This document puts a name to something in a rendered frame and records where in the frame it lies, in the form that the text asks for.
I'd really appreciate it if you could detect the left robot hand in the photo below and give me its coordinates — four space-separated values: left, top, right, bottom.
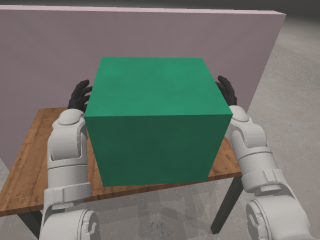
67 79 93 114

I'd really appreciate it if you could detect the right robot forearm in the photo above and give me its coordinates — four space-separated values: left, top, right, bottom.
224 105 312 234

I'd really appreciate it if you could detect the carton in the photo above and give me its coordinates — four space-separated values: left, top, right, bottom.
84 57 233 187

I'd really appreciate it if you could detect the left robot forearm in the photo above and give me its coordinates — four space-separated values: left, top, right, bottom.
39 108 92 240

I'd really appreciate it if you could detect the right robot hand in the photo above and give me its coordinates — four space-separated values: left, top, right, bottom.
215 75 237 106

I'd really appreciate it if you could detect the left robot upper arm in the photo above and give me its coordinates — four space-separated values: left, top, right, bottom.
40 209 101 240

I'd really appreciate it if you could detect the table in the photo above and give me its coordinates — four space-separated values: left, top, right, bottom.
0 107 244 240

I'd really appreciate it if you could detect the right robot upper arm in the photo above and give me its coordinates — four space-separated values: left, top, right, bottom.
246 195 320 240

